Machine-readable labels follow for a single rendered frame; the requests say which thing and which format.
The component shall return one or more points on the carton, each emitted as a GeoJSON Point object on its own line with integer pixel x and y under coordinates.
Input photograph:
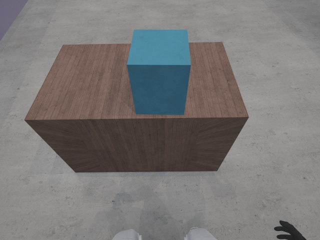
{"type": "Point", "coordinates": [159, 67]}

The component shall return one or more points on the robot right hand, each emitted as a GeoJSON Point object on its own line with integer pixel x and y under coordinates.
{"type": "Point", "coordinates": [289, 228]}

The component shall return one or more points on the right robot thigh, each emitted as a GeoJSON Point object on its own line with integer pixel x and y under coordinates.
{"type": "Point", "coordinates": [199, 234]}

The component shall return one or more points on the left robot thigh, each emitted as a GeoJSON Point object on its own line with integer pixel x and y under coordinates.
{"type": "Point", "coordinates": [129, 234]}

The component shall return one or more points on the robot thigh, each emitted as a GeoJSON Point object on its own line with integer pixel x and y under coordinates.
{"type": "Point", "coordinates": [129, 234]}
{"type": "Point", "coordinates": [199, 234]}

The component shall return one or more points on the pedestal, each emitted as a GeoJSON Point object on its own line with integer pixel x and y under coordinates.
{"type": "Point", "coordinates": [85, 112]}

